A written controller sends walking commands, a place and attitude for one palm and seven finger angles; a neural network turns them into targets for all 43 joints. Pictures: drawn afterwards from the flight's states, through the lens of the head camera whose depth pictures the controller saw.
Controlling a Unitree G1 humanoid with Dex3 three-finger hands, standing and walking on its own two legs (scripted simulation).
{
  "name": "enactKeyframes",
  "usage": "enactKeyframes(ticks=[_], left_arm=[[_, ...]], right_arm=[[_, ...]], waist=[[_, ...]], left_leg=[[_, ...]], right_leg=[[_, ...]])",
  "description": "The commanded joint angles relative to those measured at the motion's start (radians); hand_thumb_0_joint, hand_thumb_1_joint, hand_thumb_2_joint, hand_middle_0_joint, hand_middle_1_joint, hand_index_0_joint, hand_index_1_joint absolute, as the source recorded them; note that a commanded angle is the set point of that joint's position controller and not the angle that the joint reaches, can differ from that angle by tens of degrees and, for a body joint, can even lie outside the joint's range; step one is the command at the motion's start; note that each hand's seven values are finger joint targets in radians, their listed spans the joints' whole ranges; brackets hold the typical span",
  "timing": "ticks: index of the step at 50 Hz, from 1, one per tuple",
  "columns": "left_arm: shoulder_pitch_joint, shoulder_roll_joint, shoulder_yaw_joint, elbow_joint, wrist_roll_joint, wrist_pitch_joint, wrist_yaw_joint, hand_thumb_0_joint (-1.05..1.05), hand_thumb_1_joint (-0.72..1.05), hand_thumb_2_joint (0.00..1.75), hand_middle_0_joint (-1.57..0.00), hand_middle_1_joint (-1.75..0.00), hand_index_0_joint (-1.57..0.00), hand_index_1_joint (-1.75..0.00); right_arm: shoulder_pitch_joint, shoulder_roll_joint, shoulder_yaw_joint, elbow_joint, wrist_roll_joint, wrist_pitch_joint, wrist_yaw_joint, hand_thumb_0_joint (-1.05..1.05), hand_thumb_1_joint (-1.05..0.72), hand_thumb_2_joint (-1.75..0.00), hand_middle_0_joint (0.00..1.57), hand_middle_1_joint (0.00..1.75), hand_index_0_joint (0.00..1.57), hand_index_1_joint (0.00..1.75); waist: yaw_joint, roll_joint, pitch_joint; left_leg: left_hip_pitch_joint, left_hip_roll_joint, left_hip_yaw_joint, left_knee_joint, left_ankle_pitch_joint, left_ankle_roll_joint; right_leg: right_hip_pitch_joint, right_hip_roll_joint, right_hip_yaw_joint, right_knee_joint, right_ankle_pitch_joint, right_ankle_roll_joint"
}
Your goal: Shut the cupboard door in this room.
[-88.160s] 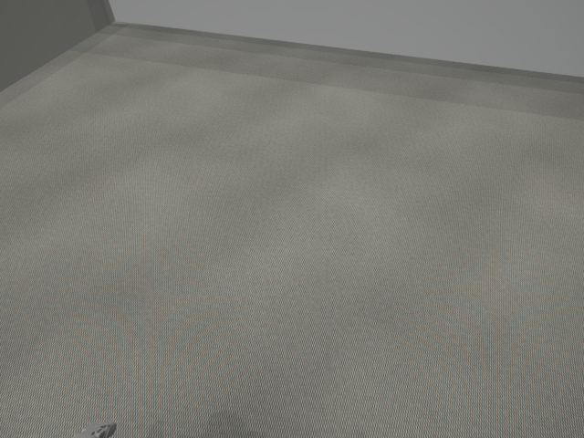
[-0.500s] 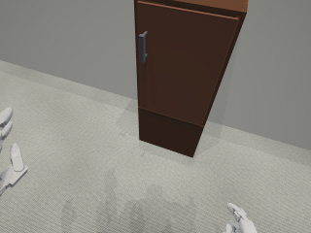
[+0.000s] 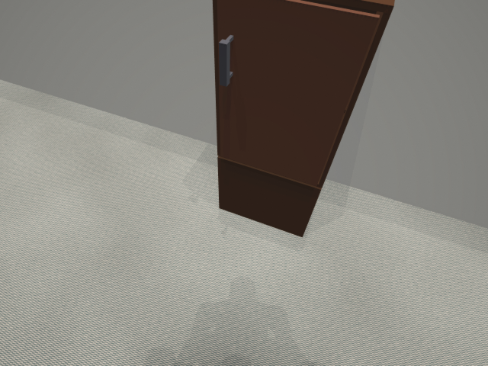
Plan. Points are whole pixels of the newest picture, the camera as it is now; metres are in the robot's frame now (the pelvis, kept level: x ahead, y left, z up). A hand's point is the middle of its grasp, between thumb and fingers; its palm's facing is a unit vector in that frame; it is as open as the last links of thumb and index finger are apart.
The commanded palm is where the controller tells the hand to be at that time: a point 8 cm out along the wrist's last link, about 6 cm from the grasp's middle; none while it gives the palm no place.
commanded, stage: let the arm hang, fingers relaxed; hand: left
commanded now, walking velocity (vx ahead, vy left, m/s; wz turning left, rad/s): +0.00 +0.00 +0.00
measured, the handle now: (227, 60) +0.87 +0.11 +0.06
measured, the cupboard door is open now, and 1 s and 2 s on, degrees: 0 0 0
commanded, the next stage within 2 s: look to check the result in 0.58 s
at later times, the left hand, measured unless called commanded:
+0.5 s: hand out of the picture +0.03 +0.17 -0.17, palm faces +0.00 -0.98 -0.19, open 7.3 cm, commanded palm none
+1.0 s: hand out of the picture +0.00 +0.17 -0.17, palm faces +0.01 -0.98 -0.19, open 7.4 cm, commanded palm none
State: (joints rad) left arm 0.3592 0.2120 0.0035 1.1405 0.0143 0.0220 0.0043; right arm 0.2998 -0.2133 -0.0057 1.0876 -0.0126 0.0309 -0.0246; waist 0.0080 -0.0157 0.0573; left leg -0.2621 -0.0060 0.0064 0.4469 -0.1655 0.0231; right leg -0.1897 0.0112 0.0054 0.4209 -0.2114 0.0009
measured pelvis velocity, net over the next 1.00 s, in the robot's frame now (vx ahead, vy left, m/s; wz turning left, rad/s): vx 0.02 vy -0.01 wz -0.02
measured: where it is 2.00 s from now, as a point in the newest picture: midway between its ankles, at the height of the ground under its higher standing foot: outside the picture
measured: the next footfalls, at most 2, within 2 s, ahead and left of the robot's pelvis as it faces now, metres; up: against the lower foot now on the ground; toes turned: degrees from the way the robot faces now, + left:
none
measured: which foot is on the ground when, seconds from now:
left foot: down 0.00-1.00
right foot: down 0.00-1.00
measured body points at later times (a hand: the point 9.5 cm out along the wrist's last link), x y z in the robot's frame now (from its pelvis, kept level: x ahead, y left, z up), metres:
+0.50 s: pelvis +0.01 +0.00 +0.00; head +0.01 +0.00 +0.45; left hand +0.03 +0.22 -0.16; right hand +0.01 -0.22 -0.16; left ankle +0.05 +0.10 -0.74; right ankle +0.01 -0.12 -0.74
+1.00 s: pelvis +0.02 -0.01 +0.00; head +0.03 -0.01 +0.45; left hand +0.00 +0.22 -0.16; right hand +0.02 -0.24 -0.16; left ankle +0.05 +0.10 -0.74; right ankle +0.01 -0.12 -0.74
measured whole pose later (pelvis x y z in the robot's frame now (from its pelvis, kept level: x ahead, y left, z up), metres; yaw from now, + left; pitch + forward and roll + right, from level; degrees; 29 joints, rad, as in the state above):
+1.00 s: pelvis +0.02 -0.01 +0.00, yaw -1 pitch -2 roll +0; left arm 0.30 0.16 0.01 1.16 0.01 -0.01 0.03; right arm 0.27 -0.17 0.00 1.13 -0.01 0.01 -0.04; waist 0.00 0.00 0.04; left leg -0.18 0.00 0.03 0.39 -0.18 0.02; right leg -0.13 0.01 0.03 0.39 -0.23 0.00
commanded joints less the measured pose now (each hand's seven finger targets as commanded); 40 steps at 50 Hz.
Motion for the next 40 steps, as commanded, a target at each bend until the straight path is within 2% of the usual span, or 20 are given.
enactKeyframes(ticks=[1, 7, 9, 14, 17, 23, 26, 29, 33, 36, 37, 40], left_arm=[[-0.014, 0.112, 0.023, -0.031, -0.001, -0.030, 0.014, 0.00, 0.90, 0.90, -0.20, -0.30, -0.20, -0.30], [0.005, 0.100, 0.021, -0.015, -0.001, -0.030, 0.022, 0.00, 0.90, 0.90, -0.20, -0.30, -0.20, -0.30], [-0.001, 0.085, 0.019, -0.014, -0.001, -0.028, 0.024, 0.00, 0.90, 0.90, -0.20, -0.30, -0.20, -0.30], [-0.007, 0.070, 0.020, -0.021, 0.001, -0.023, 0.027, 0.00, 0.90, 0.90, -0.20, -0.30, -0.20, -0.30], [-0.004, 0.068, 0.022, -0.027, 0.002, -0.026, 0.028, 0.00, 0.90, 0.90, -0.20, -0.30, -0.20, -0.30], [-0.016, 0.050, 0.023, -0.029, 0.000, -0.030, 0.029, 0.00, 0.90, 0.90, -0.20, -0.30, -0.20, -0.30], [-0.015, 0.047, 0.022, -0.027, -0.002, -0.030, 0.027, 0.00, 0.90, 0.90, -0.20, -0.30, -0.20, -0.30], [-0.014, 0.048, 0.023, -0.025, -0.002, -0.033, 0.028, 0.00, 0.90, 0.90, -0.20, -0.30, -0.20, -0.30], [-0.008, 0.049, 0.023, -0.020, -0.002, -0.035, 0.029, 0.00, 0.90, 0.90, -0.20, -0.30, -0.20, -0.30], [-0.001, 0.044, 0.020, -0.013, -0.004, -0.034, 0.029, 0.00, 0.90, 0.90, -0.20, -0.30, -0.20, -0.30], [0.005, 0.056, 0.023, -0.014, -0.002, -0.037, 0.029, 0.00, 0.90, 0.90, -0.20, -0.30, -0.20, -0.30], [0.001, 0.052, 0.022, -0.009, -0.003, -0.038, 0.029, 0.00, 0.90, 0.90, -0.20, -0.30, -0.20, -0.30]], right_arm=[[0.010, -0.133, -0.032, -0.046, 0.000, -0.032, -0.011, 0.00, -0.90, -0.90, 0.20, 0.30, 0.20, 0.30], [0.034, -0.105, -0.028, -0.021, 0.002, -0.033, -0.011, 0.00, -0.90, -0.90, 0.20, 0.30, 0.20, 0.30], [0.042, -0.082, -0.024, -0.010, -0.001, -0.031, -0.010, 0.00, -0.90, -0.90, 0.20, 0.30, 0.20, 0.30], [0.048, -0.056, -0.020, -0.003, -0.003, -0.030, -0.008, 0.00, -0.90, -0.90, 0.20, 0.30, 0.20, 0.30], [0.045, -0.055, -0.021, -0.006, -0.001, -0.032, -0.008, 0.00, -0.90, -0.90, 0.20, 0.30, 0.20, 0.30], [0.043, -0.032, -0.016, -0.002, -0.001, -0.039, -0.011, 0.00, -0.90, -0.90, 0.20, 0.30, 0.20, 0.30], [0.045, -0.033, -0.014, 0.000, -0.002, -0.039, -0.013, 0.00, -0.90, -0.90, 0.20, 0.30, 0.20, 0.30], [0.047, -0.038, -0.016, 0.000, -0.001, -0.039, -0.014, 0.00, -0.90, -0.90, 0.20, 0.30, 0.20, 0.30], [0.047, -0.039, -0.017, 0.004, 0.001, -0.040, -0.015, 0.00, -0.90, -0.90, 0.20, 0.30, 0.20, 0.30], [0.043, -0.039, -0.016, 0.009, 0.001, -0.037, -0.016, 0.00, -0.90, -0.90, 0.20, 0.30, 0.20, 0.30], [0.038, -0.055, -0.020, 0.004, 0.003, -0.037, -0.016, 0.00, -0.90, -0.90, 0.20, 0.30, 0.20, 0.30], [0.040, -0.053, -0.018, 0.008, 0.001, -0.039, -0.017, 0.00, -0.90, -0.90, 0.20, 0.30, 0.20, 0.30]], waist=[[-0.020, 0.021, -0.010], [-0.013, -0.019, 0.010], [-0.018, -0.019, 0.025], [-0.016, 0.009, 0.055], [-0.011, 0.005, 0.051], [-0.015, 0.037, 0.026], [-0.015, 0.049, 0.024], [-0.018, 0.021, 0.012], [-0.020, 0.018, 0.008], [-0.019, 0.032, 0.022], [-0.017, 0.017, 0.017], [-0.021, 0.022, 0.005]], left_leg=[[0.040, 0.099, -0.116, -0.128, -0.152, 0.018], [0.049, 0.098, -0.097, -0.122, -0.093, 0.020], [0.046, 0.096, -0.097, -0.131, -0.103, 0.017], [0.013, 0.093, -0.098, -0.148, -0.137, 0.013], [0.026, 0.092, -0.094, -0.143, -0.111, 0.013], [0.042, 0.093, -0.087, -0.133, -0.028, 0.009], [0.049, 0.092, -0.085, -0.134, -0.028, 0.007], [0.070, 0.094, -0.081, -0.126, -0.008, 0.007], [0.087, 0.096, -0.079, -0.120, 0.024, 0.009], [0.088, 0.094, -0.078, -0.124, 0.001, 0.007], [0.098, 0.097, -0.075, -0.119, 0.016, 0.010], [0.104, 0.098, -0.075, -0.119, 0.028, 0.009]], right_leg=[[-0.065, -0.089, 0.101, -0.121, -0.112, -0.054], [-0.067, -0.090, 0.098, -0.118, -0.083, -0.050], [-0.077, -0.091, 0.101, -0.121, -0.102, -0.048], [-0.082, -0.084, 0.099, -0.110, -0.101, -0.039], [-0.084, -0.083, 0.098, -0.108, -0.079, -0.041], [-0.050, -0.087, 0.091, -0.098, -0.008, -0.039], [-0.046, -0.087, 0.092, -0.103, -0.006, -0.039], [-0.042, -0.089, 0.092, -0.109, 0.002, -0.039], [-0.038, -0.090, 0.092, -0.113, 0.020, -0.040], [-0.045, -0.088, 0.095, -0.119, 0.004, -0.041], [-0.048, -0.087, 0.095, -0.120, 0.012, -0.042], [-0.032, -0.089, 0.095, -0.121, 0.025, -0.041]])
